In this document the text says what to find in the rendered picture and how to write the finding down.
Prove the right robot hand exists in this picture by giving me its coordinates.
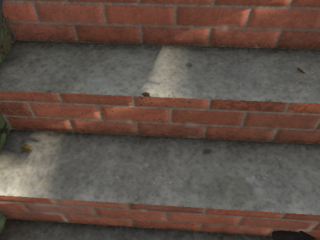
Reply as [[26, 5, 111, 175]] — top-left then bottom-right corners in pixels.
[[272, 230, 317, 240]]

